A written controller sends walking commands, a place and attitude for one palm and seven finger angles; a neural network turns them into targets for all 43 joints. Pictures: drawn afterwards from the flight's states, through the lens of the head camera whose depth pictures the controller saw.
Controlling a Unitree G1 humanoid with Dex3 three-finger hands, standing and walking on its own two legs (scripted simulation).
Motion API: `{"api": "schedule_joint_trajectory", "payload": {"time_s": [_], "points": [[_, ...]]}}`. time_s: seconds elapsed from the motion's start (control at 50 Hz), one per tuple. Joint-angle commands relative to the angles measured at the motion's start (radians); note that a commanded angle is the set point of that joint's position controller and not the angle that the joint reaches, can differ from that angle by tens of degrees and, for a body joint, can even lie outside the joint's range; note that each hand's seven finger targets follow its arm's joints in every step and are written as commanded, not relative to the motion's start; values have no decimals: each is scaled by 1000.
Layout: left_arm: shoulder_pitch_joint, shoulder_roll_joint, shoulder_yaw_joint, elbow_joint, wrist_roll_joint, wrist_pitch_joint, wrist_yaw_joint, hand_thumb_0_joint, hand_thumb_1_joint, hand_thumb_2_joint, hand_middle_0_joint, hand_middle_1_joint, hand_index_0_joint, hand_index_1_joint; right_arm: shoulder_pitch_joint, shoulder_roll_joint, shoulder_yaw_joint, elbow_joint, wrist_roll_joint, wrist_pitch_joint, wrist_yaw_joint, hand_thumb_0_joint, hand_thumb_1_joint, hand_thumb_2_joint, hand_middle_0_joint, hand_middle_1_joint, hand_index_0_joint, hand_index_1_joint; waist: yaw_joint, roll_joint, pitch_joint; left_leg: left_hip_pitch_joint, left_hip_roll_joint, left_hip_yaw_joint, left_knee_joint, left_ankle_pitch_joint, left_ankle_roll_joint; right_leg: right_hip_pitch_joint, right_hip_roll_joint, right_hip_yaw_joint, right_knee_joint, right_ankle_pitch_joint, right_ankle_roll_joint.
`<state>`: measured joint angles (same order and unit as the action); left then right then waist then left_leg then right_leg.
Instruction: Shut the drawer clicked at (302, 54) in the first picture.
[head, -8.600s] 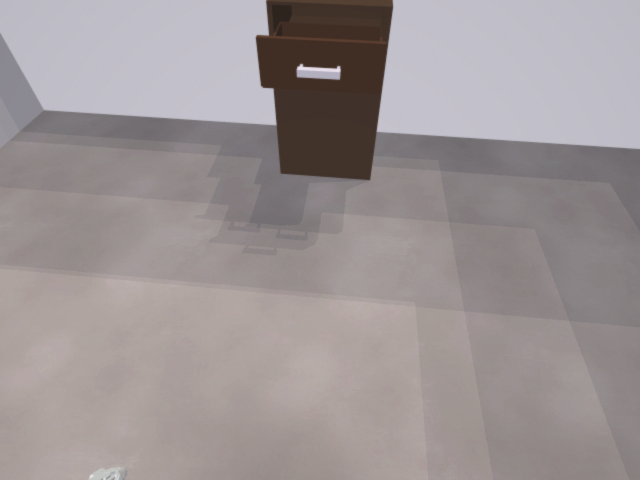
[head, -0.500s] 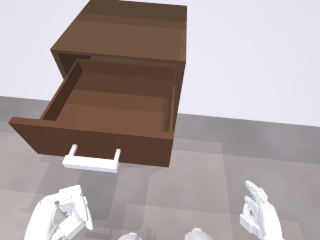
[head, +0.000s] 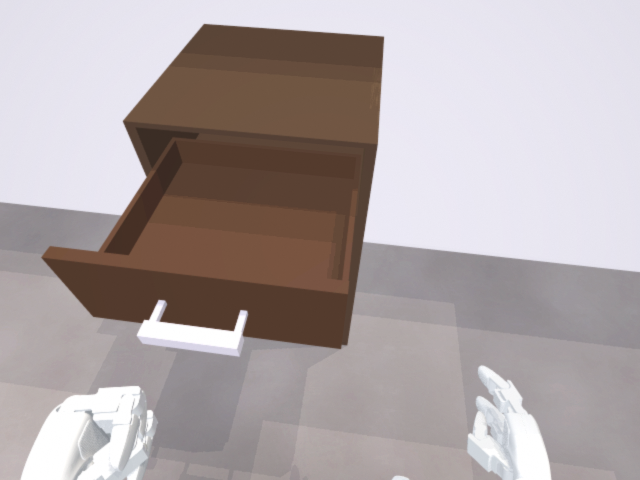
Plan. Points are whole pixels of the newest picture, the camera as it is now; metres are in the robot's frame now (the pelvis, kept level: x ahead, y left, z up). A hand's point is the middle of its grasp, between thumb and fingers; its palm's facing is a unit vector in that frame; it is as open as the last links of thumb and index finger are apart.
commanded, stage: raise the hand and make a fist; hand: left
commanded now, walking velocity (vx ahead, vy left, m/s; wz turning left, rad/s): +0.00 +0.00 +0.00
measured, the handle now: (196, 324) +0.32 +0.20 -0.02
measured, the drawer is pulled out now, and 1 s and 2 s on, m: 0.30 0.30 0.30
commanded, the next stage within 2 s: bring the fist close to the handle in 0.24 s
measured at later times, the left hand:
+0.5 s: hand (141, 448) +0.15 +0.19 +0.06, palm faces +0.00 -1.00 -0.07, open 3.3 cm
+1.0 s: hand (179, 411) +0.20 +0.18 +0.01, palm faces -0.04 -1.00 -0.06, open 3.3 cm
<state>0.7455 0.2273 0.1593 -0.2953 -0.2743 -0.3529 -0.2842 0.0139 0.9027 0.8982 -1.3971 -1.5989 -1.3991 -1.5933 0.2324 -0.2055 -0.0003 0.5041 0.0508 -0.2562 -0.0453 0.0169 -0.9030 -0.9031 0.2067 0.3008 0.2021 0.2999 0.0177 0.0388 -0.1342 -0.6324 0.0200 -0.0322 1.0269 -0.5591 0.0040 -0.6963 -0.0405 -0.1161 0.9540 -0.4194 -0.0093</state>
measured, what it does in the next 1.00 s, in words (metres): stands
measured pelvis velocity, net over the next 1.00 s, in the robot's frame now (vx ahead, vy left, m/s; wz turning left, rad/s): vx -0.01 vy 0.01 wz -0.01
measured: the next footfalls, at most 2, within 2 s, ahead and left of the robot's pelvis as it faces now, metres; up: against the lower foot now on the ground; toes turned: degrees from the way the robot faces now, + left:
none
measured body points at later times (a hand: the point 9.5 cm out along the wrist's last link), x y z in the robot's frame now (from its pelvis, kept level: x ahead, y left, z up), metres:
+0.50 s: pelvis -0.01 +0.00 +0.00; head +0.02 +0.00 +0.45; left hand +0.14 +0.24 +0.07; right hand +0.19 -0.22 -0.05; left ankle -0.02 +0.11 -0.68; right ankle +0.03 -0.12 -0.68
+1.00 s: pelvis -0.01 +0.01 -0.03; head +0.06 +0.02 +0.41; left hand +0.19 +0.23 +0.02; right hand +0.17 -0.23 -0.10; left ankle -0.02 +0.11 -0.68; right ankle +0.03 -0.12 -0.68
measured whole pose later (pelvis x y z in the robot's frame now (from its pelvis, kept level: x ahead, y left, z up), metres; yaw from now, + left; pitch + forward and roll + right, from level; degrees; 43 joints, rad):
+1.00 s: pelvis -0.01 +0.01 -0.03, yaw -1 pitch +16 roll -2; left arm 0.47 0.22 0.14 -0.09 -0.23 -0.41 -0.25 0.01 0.90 0.90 -1.40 -1.60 -1.40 -1.60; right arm 0.22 -0.22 0.00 0.51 0.02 -0.23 -0.03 0.02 -0.90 -0.90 0.21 0.30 0.20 0.30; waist -0.02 0.02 -0.15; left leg -0.87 0.01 -0.02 1.20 -0.60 0.01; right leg -0.94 -0.05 -0.10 1.12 -0.45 -0.01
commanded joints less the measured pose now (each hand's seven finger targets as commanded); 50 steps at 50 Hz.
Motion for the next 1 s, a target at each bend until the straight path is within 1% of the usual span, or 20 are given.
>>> {"api": "schedule_joint_trajectory", "payload": {"time_s": [0.0, 0.08, 0.1, 0.14, 0.24, 0.26, 0.32, 0.38, 0.4, 0.42, 0.46, 0.48, 0.6, 0.68, 0.72, 0.76, 0.82, 0.88, 0.92, 0.98], "points": [[58, 89, 59, -193, -10, -66, 8, 0, 900, 900, -1400, -1600, -1400, -1600, -92, -110, -52, -168, 6, -76, -9, 0, -900, -900, 200, 300, 200, 300, 2, -13, -79, -39, -30, -8, -180, 306, 7, 194, 27, 58, -152, 118, -20], [87, 107, 89, -196, -7, -72, 27, 0, 900, 900, -1400, -1600, -1400, -1600, -102, -105, -58, -164, 6, -77, -7, 0, -900, -900, 200, 300, 200, 300, 17, -10, -82, -43, -29, -6, -185, 321, 5, 208, 28, 58, -148, 132, -24], [90, 87, 71, -196, -7, -74, 27, 0, 900, 900, -1400, -1600, -1400, -1600, -97, -103, -58, -164, 7, -78, -5, 0, -900, -900, 200, 300, 200, 300, 12, -6, -78, -40, -30, -2, -187, 318, 4, 204, 28, 55, -147, 134, -22], [87, 98, 83, -194, -10, -77, 30, 0, 900, 900, -1400, -1600, -1400, -1600, -100, -103, -60, -163, 8, -79, -6, 0, -900, -900, 200, 300, 200, 300, 13, -3, -69, -47, -30, -2, -187, 302, 3, 195, 28, 58, -150, 114, -21], [16, 104, 77, -185, -13, -84, 26, 0, 900, 900, -1400, -1600, -1400, -1600, -100, -115, -55, -164, 8, -80, -13, 0, -900, -900, 200, 300, 200, 300, -8, -27, -30, -73, -31, -5, -185, 211, 6, 155, 28, 76, -176, -7, -18], [38, 111, 90, -172, -14, -84, 24, 0, 900, 900, -1400, -1600, -1400, -1600, -98, -114, -56, -164, 10, -81, -15, 0, -900, -900, 200, 300, 200, 300, -1, -25, -35, -72, -30, -2, -184, 200, 6, 154, 28, 84, -183, -29, -18], [5, 108, 85, -178, -21, -87, 16, 0, 900, 900, -1400, -1600, -1400, -1600, -94, -118, -49, -161, 9, -87, -18, 0, -900, -900, 200, 300, 200, 300, -6, -5, -43, -68, -32, -5, -183, 206, 7, 160, 28, 83, -181, -19, -20], [-42, 106, 86, -105, -18, -84, 5, 0, 900, 900, -1400, -1600, -1400, -1600, -91, -128, -48, -143, 5, -86, -21, 0, -900, -900, 200, 300, 200, 300, -22, -40, -20, -92, -31, -8, -166, 193, 9, 128, 32, 81, -178, -29, -17], [-63, 87, 66, -103, -19, -87, -3, 0, 900, 900, -1400, -1600, -1400, -1600, -87, -130, -46, -144, 4, -88, -20, 0, -900, -900, 200, 300, 200, 300, -26, -15, -22, -90, -33, -8, -165, 192, 8, 120, 29, 77, -169, -26, -17], [-96, 85, 53, -109, -18, -92, -6, 0, 900, 900, -1400, -1600, -1400, -1600, -82, -134, -45, -142, 1, -92, -18, 0, -900, -900, 200, 300, 200, 300, -33, -10, -28, -85, -33, -12, -163, 194, 8, 109, 30, 69, -157, -15, -16], [-95, 78, 44, -98, -14, -90, -9, 0, 900, 900, -1400, -1600, -1400, -1600, -78, -135, -44, -147, -4, -95, -14, 0, -900, -900, 200, 300, 200, 300, -27, -5, -55, -86, -35, -14, -158, 203, 9, 105, 30, 63, -140, 0, -16], [-117, 103, 65, -96, -8, -93, -3, 0, 900, 900, -1400, -1600, -1400, -1600, -79, -137, -48, -139, -5, -93, -14, 0, -900, -900, 200, 300, 200, 300, -27, -14, -72, -89, -33, -14, -149, 216, 10, 108, 32, 62, -130, 15, -17], [-90, 85, 67, -74, 7, -87, 16, 0, 900, 900, -1400, -1600, -1400, -1600, -79, -127, -56, -145, -12, -73, -2, 0, -900, -900, 200, 300, 200, 300, -6, 15, -127, -97, -35, -10, -135, 301, 4, 118, 30, 41, -74, 120, -20], [-138, 89, 67, -36, 15, -91, 32, 0, 900, 900, -1400, -1600, -1400, -1600, -83, -132, -59, -143, -17, -53, -2, 0, -900, -900, 200, 300, 200, 300, -19, -30, -113, -147, -33, -12, -113, 274, 4, 79, 32, 40, -55, 93, -18], [-178, 72, 34, -50, 18, -105, 30, 0, 900, 900, -1400, -1600, -1400, -1600, -78, -138, -56, -148, -18, -51, 0, 0, -900, -900, 200, 300, 200, 300, -29, 3, -123, -149, -34, -12, -102, 252, 3, 47, 30, 42, -43, 69, -17], [-170, 79, 42, -43, 19, -114, 34, 0, 900, 900, -1400, -1600, -1400, -1600, -72, -139, -56, -149, -20, -49, 1, 0, -900, -900, 200, 300, 200, 300, -21, 24, -142, -151, -33, -14, -95, 262, -1, 32, 30, 38, -25, 71, -21], [-238, 73, 21, -33, 23, -122, 40, 0, 900, 900, -1400, -1600, -1400, -1600, -64, -148, -55, -149, -24, -45, -1, 0, -900, -900, 200, 300, 200, 300, -40, 0, -164, -179, -32, -18, -69, 239, 2, -1, 30, 40, -5, 52, -17], [-267, 110, 65, 12, 25, -128, 45, 0, 900, 900, -1400, -1600, -1400, -1600, -67, -153, -56, -141, -26, -34, -6, 0, -900, -900, 200, 300, 200, 300, -33, -11, -171, -216, -32, -18, -50, 227, 2, -12, 30, 45, 12, 36, -21], [-280, 91, 43, -8, 24, -131, 39, 0, 900, 900, -1400, -1600, -1400, -1600, -66, -154, -54, -149, -26, -32, -5, 0, -900, -900, 200, 300, 200, 300, -28, 28, -217, -197, -32, -17, -43, 262, 0, -14, 28, 44, 32, 72, -22], [-276, 84, 30, 4, 28, -122, 46, 0, 900, 900, -1400, -1600, -1400, -1600, -61, -152, -56, -147, -26, -22, -2, 0, -900, -900, 200, 300, 200, 300, -31, 9, -241, -195, -28, -21, -31, 311, 0, -14, 30, 39, 49, 116, -22]]}}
